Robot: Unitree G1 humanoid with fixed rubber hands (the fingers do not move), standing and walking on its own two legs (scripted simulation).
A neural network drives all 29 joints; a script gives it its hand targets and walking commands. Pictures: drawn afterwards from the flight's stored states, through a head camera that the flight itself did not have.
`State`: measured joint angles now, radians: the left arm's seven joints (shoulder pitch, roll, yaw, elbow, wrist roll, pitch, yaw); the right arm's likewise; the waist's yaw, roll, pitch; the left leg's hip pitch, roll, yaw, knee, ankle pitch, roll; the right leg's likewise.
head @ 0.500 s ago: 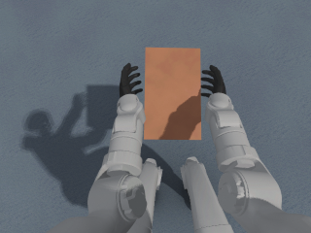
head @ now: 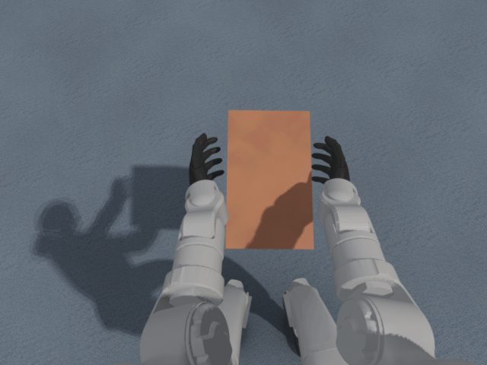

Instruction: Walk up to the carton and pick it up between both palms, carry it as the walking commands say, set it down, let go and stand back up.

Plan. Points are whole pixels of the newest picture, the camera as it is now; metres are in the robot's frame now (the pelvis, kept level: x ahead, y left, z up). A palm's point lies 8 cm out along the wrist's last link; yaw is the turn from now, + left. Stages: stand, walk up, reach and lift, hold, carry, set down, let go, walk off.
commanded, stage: reach and lift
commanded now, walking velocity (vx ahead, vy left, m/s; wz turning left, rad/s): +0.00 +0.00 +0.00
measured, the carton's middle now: (265, 184) +0.42 +0.00 -0.14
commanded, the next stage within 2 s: none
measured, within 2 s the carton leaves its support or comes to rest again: neither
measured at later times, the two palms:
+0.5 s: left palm (186, 169) +0.38 +0.12 +0.04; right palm (345, 175) +0.37 -0.11 +0.02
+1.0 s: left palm (170, 154) +0.36 +0.12 +0.12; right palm (367, 161) +0.36 -0.11 +0.10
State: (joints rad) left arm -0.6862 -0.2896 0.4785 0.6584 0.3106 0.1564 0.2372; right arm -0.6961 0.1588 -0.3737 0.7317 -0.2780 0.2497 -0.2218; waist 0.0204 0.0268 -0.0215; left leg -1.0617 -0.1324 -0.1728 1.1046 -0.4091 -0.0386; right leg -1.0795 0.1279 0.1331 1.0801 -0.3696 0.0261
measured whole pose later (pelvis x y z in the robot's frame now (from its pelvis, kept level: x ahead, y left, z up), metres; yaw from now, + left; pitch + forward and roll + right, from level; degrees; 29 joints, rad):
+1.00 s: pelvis +0.04 -0.01 +0.09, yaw +1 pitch +0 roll +0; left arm -0.53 -0.25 0.40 0.70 0.32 0.40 0.18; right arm -0.48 0.23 -0.34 0.65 -0.33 0.48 -0.20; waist 0.03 0.03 -0.03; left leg -0.29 -0.08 -0.19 0.54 -0.24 -0.02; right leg -0.31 0.08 0.15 0.54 -0.22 -0.01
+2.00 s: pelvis +0.02 +0.00 +0.09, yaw +1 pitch -7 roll +0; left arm -0.63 -0.25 0.42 0.71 0.38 0.60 0.19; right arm -0.58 0.23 -0.39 0.66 -0.40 0.69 -0.21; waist 0.02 0.03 -0.02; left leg -0.16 -0.07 -0.16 0.50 -0.21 -0.01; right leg -0.18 0.06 0.12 0.49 -0.19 0.00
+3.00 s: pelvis +0.01 +0.00 +0.08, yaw +1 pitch -8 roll +0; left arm -0.59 -0.27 0.43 0.72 0.37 0.61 0.24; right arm -0.56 0.24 -0.38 0.69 -0.38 0.69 -0.25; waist 0.00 0.02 -0.04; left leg -0.17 -0.07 -0.15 0.54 -0.21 -0.01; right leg -0.19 0.05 0.10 0.53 -0.20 0.00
